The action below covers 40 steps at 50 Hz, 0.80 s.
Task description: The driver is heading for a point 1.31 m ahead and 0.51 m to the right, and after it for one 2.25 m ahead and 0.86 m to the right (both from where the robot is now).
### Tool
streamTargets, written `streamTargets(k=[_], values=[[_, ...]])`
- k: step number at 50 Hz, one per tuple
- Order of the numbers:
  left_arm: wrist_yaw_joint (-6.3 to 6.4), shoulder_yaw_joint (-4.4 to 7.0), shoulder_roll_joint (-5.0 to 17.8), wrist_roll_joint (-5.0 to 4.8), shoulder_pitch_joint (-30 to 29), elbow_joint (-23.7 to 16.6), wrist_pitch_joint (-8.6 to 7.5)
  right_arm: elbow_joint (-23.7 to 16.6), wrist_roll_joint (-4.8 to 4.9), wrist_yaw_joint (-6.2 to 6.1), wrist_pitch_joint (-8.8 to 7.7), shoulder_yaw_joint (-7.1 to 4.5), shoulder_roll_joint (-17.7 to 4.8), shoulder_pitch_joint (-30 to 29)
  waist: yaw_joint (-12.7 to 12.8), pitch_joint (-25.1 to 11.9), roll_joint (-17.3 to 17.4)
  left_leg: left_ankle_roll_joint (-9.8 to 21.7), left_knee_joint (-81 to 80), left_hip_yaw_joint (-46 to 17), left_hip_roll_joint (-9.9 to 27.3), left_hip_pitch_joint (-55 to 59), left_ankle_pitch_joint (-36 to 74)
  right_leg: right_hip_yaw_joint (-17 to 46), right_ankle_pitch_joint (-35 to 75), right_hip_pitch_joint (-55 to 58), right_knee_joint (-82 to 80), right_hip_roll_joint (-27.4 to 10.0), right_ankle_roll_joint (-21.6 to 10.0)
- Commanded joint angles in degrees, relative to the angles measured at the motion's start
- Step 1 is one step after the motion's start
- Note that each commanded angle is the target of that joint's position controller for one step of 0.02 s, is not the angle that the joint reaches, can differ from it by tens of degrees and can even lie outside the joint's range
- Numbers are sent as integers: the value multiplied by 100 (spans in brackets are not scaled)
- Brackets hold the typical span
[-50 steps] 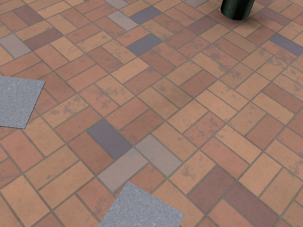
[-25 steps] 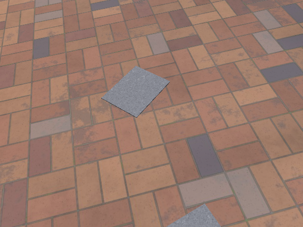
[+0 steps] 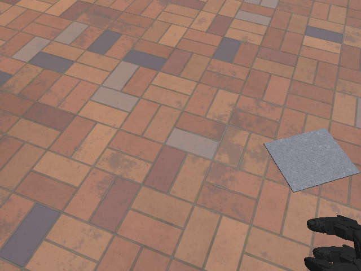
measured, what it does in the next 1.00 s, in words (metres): walks ahead, turning right: left foot, then right foot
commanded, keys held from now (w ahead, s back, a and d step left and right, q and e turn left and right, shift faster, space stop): w+e+shift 0.26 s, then e+shift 0.74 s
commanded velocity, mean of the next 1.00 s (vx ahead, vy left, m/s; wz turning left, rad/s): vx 0.45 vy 0.00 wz -0.53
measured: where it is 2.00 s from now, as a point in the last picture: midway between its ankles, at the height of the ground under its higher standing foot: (265, 223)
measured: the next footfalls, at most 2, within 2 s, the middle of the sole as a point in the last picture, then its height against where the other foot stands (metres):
left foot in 0.06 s outside the picture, level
right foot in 0.48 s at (182, 242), level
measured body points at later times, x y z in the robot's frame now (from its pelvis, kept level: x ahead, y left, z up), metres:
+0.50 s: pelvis +0.40 +0.10 +0.00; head +0.42 +0.11 +0.44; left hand +0.52 +0.35 -0.13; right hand +0.39 -0.16 -0.14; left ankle +0.19 +0.13 -0.65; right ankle +0.54 +0.08 -0.71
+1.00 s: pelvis +0.58 +0.18 +0.02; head +0.62 +0.17 +0.46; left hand +0.86 +0.38 -0.09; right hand +0.59 -0.14 -0.07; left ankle +0.69 +0.26 -0.72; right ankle +0.52 +0.10 -0.66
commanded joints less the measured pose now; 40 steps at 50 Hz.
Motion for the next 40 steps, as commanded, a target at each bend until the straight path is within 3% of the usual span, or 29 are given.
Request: streamTargets(k=[1, 2, 3, 4, 5, 6, 7, 8, 10, 11, 13, 15, 16, 18, 20, 21, 22, 23, 24, 25, 26, 27, 28, 29, 31, 32, 34, 37, 40], values=[[-13, 142, 925, -62, -247, -190, -25, -168, -1, -175, -139, -44, -332, 228, -829, 333, -243, 405, -358, 623, -767, 1022, -675, 355, 5429, -741, 643, -1301, -1112], [-55, 147, 1096, -143, -357, -200, -9, 185, 13, -275, -211, -146, -458, 1352, -1381, -181, -265, 530, -574, 508, -1128, 2572, -507, 394, 6613, -1378, 1891, -1357, -1209], [-118, 106, 1096, -174, -577, -298, -17, 739, -23, -404, -259, -330, -721, 2797, -2102, -843, 35, 605, -1087, -56, -1172, 4685, -209, 422, 5867, -2712, 3655, -1156, -1105], [-253, -85, 211, -112, -575, -677, -31, 853, -45, -583, -259, -508, -1570, 2695, -1591, -894, 1972, 579, -2295, -2685, 502, 5832, -2382, 692, -348, -5067, 5841, -216, -795], [-247, -57, 451, -167, -1062, -1138, -106, 559, 39, -641, -290, -550, -1923, 2805, -1635, -1853, 1587, 613, -3562, -5203, 1281, 5743, -3381, 2324, -608, -5472, 7001, 248, -780], [-222, -9, 622, -294, -1641, -1185, -97, 673, -75, -669, -319, -492, -1579, 2518, -1585, -1009, 659, 387, -3723, -4472, 1330, 5267, -2533, 2632, 371, -6038, 7122, 146, -906], [-200, -85, 365, -357, -1326, -1013, -126, 790, -133, -725, -415, -422, -1287, 2466, -1279, -354, 465, 404, -3622, -3648, 1367, 4419, -1474, 2663, 796, -5887, 6880, 27, -998], [-219, -96, 302, -302, -1084, -762, -105, 813, -129, -727, -539, -333, -932, 2101, -949, -84, 149, 241, -3591, -2950, 1064, 3654, -914, 2828, 1092, -5421, 6510, -146, -1030], [-310, -102, 110, -235, -498, -392, 116, 876, 0, -713, -750, -179, -474, 1762, -486, 52, 376, -218, -3886, -2077, 748, 2752, -60, 3064, 1469, -4657, 6127, -279, -977], [-362, -73, 83, -261, -487, -310, 204, 970, 39, -699, -846, -137, -330, 1811, -422, 176, 312, -391, -3977, -1725, 616, 2688, 426, 3136, 1550, -4674, 6011, -241, -963], [-417, -53, -51, -321, -784, -272, 291, 1147, 72, -647, -970, -113, -263, 2016, -459, 449, 200, -684, -4163, -934, 360, 2715, 1328, 3073, 1890, -5026, 5763, -73, -990], [-409, -105, -196, -342, -1337, -455, 250, 1268, 70, -619, -1054, -40, -90, 2179, -498, 762, 303, -878, -4167, -38, 120, 2559, 4077, 2603, 2256, -4927, 4986, 208, -1000], [-411, -141, -269, -309, -1575, -536, 221, 1302, 80, -643, -1067, 0, -12, 2184, -496, 797, 384, -890, -4080, 285, -10, 2586, 4982, 2237, 2473, -4881, 4630, 358, -1014], [-463, -233, -382, -249, -1836, -621, 161, 1282, 145, -749, -1053, 58, 2, 2046, -478, 663, 344, -946, -3846, 715, -138, 2791, 5740, 1591, 2970, -4583, 3508, 586, -1080], [-511, -260, -343, -199, -1757, -593, 141, 1285, 207, -917, -1080, 32, -236, 2165, -463, 295, 413, -946, -3094, 898, -42, 3115, 6956, 1074, 3465, -3747, 2432, 1006, -1112], [-525, -223, -234, -156, -1419, -509, 181, 1290, 239, -1021, -1088, -14, -424, 2215, -312, -8, 605, -1013, -2592, 882, 93, 3251, 7448, 1042, 3529, -3182, 2246, 1173, -1180], [-515, -135, -4, -104, -750, -350, 245, 1238, 260, -1108, -1069, -67, -580, 2084, 20, -328, 781, -1084, -1838, 803, 244, 3134, 7808, 1142, 3326, -2400, 2253, 1327, -1307], [-467, 23, 364, -48, 442, -59, 301, 1089, 242, -1142, -1028, -124, -717, 1655, 649, -778, 778, -1151, -450, 682, 311, 2596, 7539, 1549, 3177, -1164, 2260, 1334, -1569], [-342, 200, 677, -164, 1374, 184, 309, 960, 345, -1087, -936, -203, -728, 1007, 1366, -985, 14, -1203, 2415, 683, -249, 1912, 4289, 2283, 4119, -339, 1510, 798, -2194], [-167, 204, 713, -374, 1086, 317, 273, 825, 202, -921, -874, -64, -128, 493, 1199, -249, -1044, -1064, 4456, 596, -1357, 532, -1624, 2574, 5637, -325, 1080, 644, -2224], [-131, 205, 1146, -226, 196, 25, 169, 521, 145, -930, -819, 87, 404, 2057, -396, -703, -1033, -1171, 5535, -406, -1188, -384, -1729, 4326, 8888, -23, 1891, -404, -3002], [-97, 255, 1042, -215, -221, -365, 169, 351, 41, -918, -826, 154, 148, 2406, -437, -1844, -260, -1020, 5241, -1367, -954, -622, -1248, 5716, 7164, 519, 1169, -1044, -3516], [-15, 238, 831, -224, -949, -649, 253, 367, -7, -898, -804, 177, -114, 2352, -753, -1136, 280, -894, 4553, -1461, -740, -612, -933, 6089, 4674, -736, 422, -968, -3463], [-24, 148, 512, -231, -1418, -797, 314, 404, -120, -890, -730, 83, -366, 2009, -907, -501, 908, -937, 3902, -1395, -531, -461, -919, 5784, 3348, -1719, 19, -619, -3216], [-75, 118, 488, -249, -1338, -791, 257, 332, -157, -941, -485, 87, -389, 1791, -955, -63, 984, -1123, 2552, -1192, -332, 194, -892, 5085, 4414, -2874, 53, -293, -2953], [-96, 131, 549, -221, -1263, -746, 221, 278, -122, -968, -383, 138, -262, 1655, -944, -96, 927, -1200, 2010, -1067, -346, 625, -729, 4707, 4946, -3320, 193, 5, -2800], [-109, 201, 696, -175, -1146, -740, 202, 160, -16, -979, -316, 226, -46, 1513, -843, -548, 531, -1230, 1126, -1000, -415, 906, -293, 4466, 5511, -3200, 577, 349, -2497], [-91, 277, 709, -254, -1180, -864, 342, -34, 75, -978, -267, 257, -78, 1106, -625, -975, -46, -1159, 341, -1108, -551, 935, 304, 4612, 4340, -2763, 801, 647, -2028], [-103, 355, 743, -227, -1278, -1024, 501, -179, 100, -975, -276, 262, -152, 643, -391, -761, -417, -1120, -365, -1210, -726, 871, 179, 5103, 2879, -2569, 817, 737, -1828]])
Over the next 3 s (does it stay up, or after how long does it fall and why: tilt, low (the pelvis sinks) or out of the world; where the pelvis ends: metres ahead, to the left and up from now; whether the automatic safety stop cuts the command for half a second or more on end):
stays up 1.00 -0.44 0.02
